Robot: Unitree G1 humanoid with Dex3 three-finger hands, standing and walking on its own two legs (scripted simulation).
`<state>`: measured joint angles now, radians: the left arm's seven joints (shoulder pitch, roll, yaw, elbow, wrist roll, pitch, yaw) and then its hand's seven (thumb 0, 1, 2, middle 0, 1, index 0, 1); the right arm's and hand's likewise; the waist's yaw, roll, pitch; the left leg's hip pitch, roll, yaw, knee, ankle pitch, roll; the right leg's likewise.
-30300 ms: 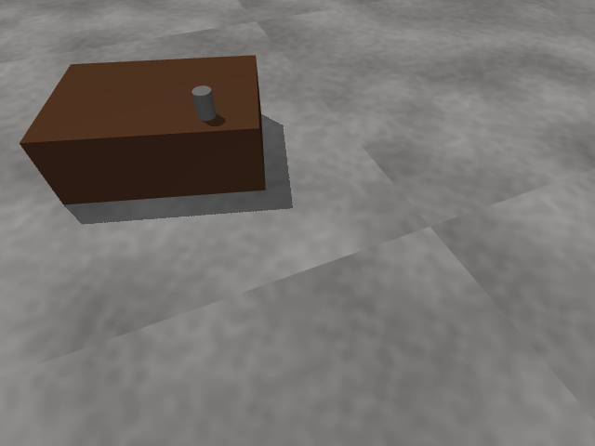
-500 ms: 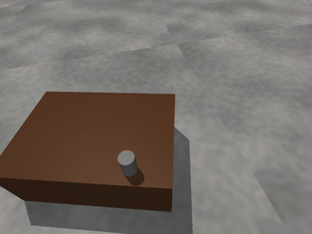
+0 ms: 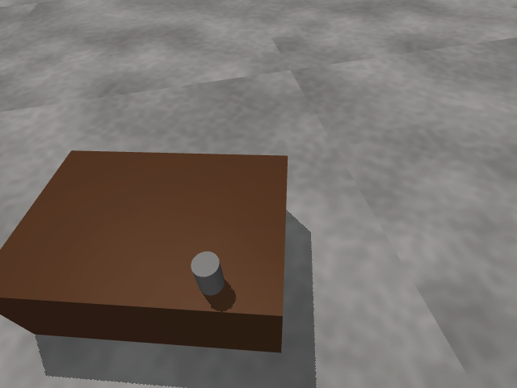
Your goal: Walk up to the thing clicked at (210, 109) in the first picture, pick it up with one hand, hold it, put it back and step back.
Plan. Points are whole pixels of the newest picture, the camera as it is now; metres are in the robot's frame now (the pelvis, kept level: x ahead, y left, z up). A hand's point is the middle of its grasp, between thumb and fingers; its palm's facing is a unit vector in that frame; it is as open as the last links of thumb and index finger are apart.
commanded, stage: stand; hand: left
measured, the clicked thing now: (208, 273) +0.49 +0.18 -0.36
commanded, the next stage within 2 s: none
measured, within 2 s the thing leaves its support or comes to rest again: neither
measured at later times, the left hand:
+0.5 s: hand out of the picture +0.07 +0.25 -0.15, palm faces -0.02 -0.93 -0.36, open 7.4 cm
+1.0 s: hand out of the picture +0.09 +0.25 -0.15, palm faces -0.02 -0.94 -0.35, open 7.3 cm
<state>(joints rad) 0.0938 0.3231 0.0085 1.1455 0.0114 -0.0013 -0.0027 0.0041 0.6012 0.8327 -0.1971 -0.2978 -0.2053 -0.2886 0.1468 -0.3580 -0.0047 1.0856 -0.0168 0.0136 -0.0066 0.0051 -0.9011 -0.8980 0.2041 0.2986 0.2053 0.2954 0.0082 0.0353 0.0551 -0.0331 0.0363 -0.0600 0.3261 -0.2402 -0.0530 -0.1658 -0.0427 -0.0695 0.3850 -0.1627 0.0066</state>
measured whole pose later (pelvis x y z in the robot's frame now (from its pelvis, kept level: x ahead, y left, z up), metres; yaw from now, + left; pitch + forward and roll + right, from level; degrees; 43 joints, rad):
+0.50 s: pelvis +0.00 +0.00 +0.00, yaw +0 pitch -3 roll +0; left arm 0.10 0.33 0.01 1.14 0.01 0.00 -0.01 0.01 0.91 0.90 -0.20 -0.31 -0.21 -0.30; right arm 0.16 -0.35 -0.01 1.10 -0.02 0.02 0.00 0.01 -0.90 -0.90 0.20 0.30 0.21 0.30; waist 0.00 0.03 0.07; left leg -0.04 0.05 -0.06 0.32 -0.24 -0.06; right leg -0.17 -0.03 -0.07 0.38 -0.16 0.00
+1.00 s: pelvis +0.01 +0.00 +0.00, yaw -1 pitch -3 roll +0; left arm 0.09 0.33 0.01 1.12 0.01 -0.01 -0.01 0.01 0.91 0.90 -0.20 -0.31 -0.21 -0.30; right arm 0.14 -0.36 -0.01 1.09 -0.02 0.01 0.00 0.01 -0.90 -0.90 0.20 0.30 0.21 0.30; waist 0.00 0.02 0.06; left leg -0.02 0.04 -0.05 0.31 -0.24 -0.06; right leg -0.17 -0.03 -0.06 0.39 -0.17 0.00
